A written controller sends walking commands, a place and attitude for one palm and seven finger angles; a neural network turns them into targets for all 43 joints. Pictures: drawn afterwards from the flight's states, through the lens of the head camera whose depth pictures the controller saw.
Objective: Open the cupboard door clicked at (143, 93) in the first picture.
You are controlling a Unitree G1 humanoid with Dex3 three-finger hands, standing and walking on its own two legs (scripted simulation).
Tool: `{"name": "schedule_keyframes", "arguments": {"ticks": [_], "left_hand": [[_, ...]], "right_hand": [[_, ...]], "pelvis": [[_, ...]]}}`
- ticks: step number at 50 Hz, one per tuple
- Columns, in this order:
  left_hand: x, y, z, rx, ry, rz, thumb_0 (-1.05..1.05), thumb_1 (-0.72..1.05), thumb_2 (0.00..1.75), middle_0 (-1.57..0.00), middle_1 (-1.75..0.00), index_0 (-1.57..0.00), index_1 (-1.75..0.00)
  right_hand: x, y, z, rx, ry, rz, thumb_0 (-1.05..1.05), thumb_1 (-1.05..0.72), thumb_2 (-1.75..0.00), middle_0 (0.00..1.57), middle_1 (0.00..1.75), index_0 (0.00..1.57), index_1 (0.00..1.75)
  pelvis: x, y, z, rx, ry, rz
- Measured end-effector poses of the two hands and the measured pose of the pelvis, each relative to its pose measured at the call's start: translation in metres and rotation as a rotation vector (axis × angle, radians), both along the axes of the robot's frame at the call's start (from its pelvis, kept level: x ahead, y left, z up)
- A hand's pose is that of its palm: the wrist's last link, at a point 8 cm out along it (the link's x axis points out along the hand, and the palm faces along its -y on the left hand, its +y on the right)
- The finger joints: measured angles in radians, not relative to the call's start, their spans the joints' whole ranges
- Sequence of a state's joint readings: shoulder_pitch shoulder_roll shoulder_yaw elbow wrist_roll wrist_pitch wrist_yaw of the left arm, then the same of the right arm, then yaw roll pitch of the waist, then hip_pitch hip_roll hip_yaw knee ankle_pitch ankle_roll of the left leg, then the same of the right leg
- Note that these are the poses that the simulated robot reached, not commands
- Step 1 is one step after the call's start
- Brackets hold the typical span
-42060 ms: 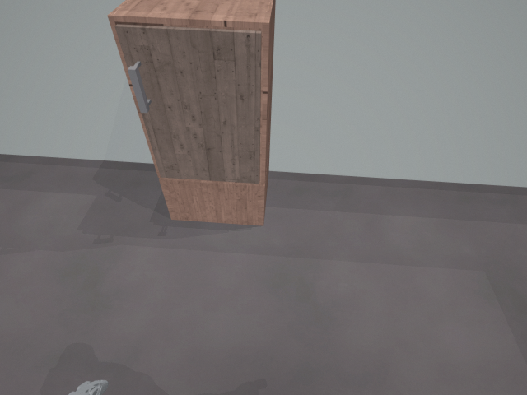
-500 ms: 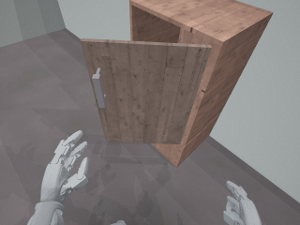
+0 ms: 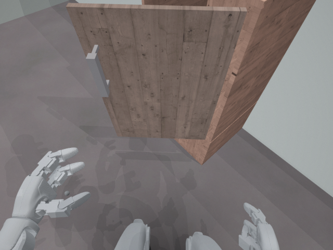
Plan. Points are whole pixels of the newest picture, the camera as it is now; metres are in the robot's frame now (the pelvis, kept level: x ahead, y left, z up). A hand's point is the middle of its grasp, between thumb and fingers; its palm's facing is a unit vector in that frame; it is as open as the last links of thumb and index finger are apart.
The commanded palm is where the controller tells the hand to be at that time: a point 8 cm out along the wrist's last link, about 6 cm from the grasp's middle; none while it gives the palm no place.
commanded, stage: raise the hand with hooked fingers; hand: left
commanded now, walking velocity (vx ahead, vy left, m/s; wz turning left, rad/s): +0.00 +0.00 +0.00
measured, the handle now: (100, 72) +0.57 +0.22 +0.06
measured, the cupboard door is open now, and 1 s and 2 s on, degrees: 46 46 46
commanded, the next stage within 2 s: move the hooked fingers beside the handle in 1.28 s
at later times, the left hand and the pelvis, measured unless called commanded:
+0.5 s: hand (27, 172) +0.26 +0.30 +0.07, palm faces +0.06 -1.00 -0.06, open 13.6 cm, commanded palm +0.24 +0.35 +0.06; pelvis +0.00 +0.04 +0.01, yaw +0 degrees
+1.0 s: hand (23, 160) +0.29 +0.32 +0.07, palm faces +0.00 -1.00 -0.04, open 14.0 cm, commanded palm +0.26 +0.37 +0.07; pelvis +0.00 +0.05 +0.02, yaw -1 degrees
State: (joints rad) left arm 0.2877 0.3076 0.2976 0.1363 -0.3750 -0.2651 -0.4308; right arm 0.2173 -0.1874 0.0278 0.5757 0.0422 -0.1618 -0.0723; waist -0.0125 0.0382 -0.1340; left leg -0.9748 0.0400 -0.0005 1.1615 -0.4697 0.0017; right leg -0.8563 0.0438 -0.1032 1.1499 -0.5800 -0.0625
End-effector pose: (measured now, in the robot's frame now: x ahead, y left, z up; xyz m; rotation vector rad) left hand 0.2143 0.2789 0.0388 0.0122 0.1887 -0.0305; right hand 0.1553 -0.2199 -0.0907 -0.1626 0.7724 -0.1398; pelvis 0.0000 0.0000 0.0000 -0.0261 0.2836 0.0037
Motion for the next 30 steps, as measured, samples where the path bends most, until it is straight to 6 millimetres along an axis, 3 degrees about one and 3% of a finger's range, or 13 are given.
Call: {"name": "schedule_keyframes", "arguments": {"ticks": [6, 12, 15, 22, 26, 30], "left_hand": [[-0.005, 0.028, 0.030, 0.083, -0.168, 0.134, 0.00, 0.01, 0.52, -0.27, -0.88, -0.26, -0.88], [0.005, 0.032, -0.002, 0.034, -0.095, 0.015, 0.00, -0.13, 0.46, -0.27, -0.97, -0.27, -0.97], [0.011, 0.033, -0.002, 0.019, -0.094, -0.017, -0.01, -0.20, 0.43, -0.28, -1.01, -0.28, -1.01], [0.022, 0.062, 0.036, 0.055, -0.242, 0.073, -0.01, -0.36, 0.36, -0.30, -1.12, -0.29, -1.12], [0.025, 0.079, 0.027, 0.043, -0.155, 0.077, -0.01, -0.43, 0.33, -0.30, -1.16, -0.30, -1.16], [0.027, 0.084, 0.017, 0.022, -0.084, 0.047, -0.01, -0.46, 0.32, -0.30, -1.18, -0.30, -1.18]], "right_hand": [[-0.026, -0.022, 0.009, -0.082, 0.078, -0.043, 0.02, -0.90, -0.90, 0.20, 0.30, 0.21, 0.30], [-0.022, -0.029, 0.014, -0.155, 0.062, -0.040, 0.02, -0.90, -0.90, 0.20, 0.30, 0.21, 0.30], [-0.013, -0.022, 0.025, -0.167, 0.019, -0.035, 0.02, -0.91, -0.90, 0.20, 0.30, 0.20, 0.30], [0.010, 0.012, 0.043, -0.127, -0.061, 0.027, 0.01, -0.90, -0.90, 0.20, 0.30, 0.20, 0.30], [0.017, 0.028, 0.045, -0.101, -0.072, 0.066, 0.01, -0.90, -0.90, 0.20, 0.30, 0.21, 0.30], [0.015, 0.036, 0.046, -0.102, -0.065, 0.086, 0.01, -0.90, -0.90, 0.20, 0.31, 0.21, 0.30]], "pelvis": [[0.008, 0.011, 0.008, -0.003, 0.009, -0.004], [0.004, 0.024, 0.002, -0.020, 0.021, 0.001], [0.003, 0.029, 0.004, -0.025, 0.016, -0.004], [0.004, 0.040, 0.013, -0.036, -0.005, 0.004], [0.002, 0.045, 0.015, -0.042, -0.012, 0.013], [0.000, 0.049, 0.017, -0.046, -0.016, 0.014]]}}
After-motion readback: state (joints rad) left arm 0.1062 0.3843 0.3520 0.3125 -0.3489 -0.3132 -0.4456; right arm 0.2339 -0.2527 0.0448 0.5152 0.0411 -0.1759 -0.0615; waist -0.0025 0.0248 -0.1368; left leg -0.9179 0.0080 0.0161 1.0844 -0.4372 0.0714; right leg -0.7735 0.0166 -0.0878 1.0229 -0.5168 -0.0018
